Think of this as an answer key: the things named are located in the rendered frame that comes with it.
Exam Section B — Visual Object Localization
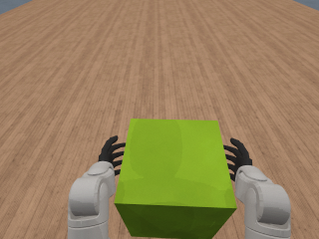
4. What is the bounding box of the robot left hand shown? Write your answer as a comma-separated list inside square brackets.
[98, 135, 126, 176]

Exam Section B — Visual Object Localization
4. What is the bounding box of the carton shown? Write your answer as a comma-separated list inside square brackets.
[114, 119, 237, 239]

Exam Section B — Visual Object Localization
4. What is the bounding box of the robot right hand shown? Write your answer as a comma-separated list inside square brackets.
[223, 137, 252, 181]

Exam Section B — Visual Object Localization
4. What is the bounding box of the robot right forearm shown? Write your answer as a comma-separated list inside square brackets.
[234, 165, 291, 239]

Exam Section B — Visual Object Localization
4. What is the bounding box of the robot left forearm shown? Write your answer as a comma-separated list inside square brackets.
[67, 161, 116, 239]

